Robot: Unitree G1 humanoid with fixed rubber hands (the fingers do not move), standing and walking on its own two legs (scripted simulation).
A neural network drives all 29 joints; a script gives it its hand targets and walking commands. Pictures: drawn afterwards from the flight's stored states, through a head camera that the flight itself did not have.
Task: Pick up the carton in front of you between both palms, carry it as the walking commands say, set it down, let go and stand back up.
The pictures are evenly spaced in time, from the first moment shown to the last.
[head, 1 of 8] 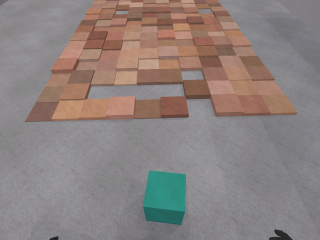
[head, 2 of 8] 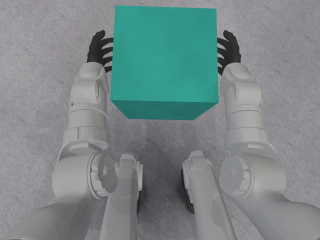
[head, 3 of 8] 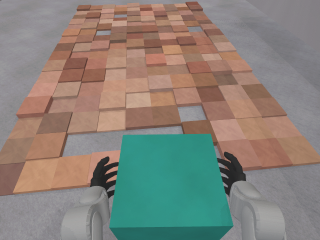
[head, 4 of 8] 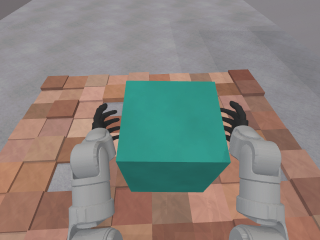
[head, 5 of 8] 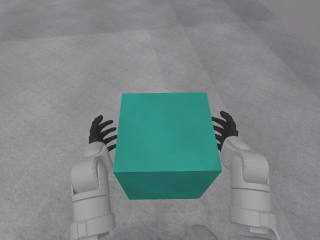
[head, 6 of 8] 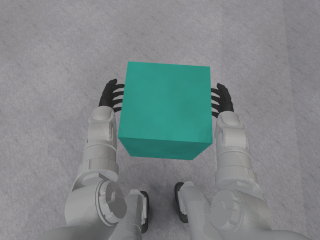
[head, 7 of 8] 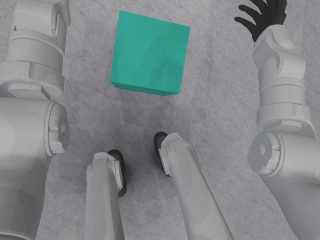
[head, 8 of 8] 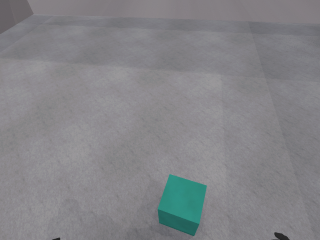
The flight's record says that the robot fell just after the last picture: no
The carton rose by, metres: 0.78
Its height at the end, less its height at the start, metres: +0.00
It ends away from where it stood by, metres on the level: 6.18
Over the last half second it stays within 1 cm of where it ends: yes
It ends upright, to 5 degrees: yes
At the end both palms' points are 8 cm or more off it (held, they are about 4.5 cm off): yes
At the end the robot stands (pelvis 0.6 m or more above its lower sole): yes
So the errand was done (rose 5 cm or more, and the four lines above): yes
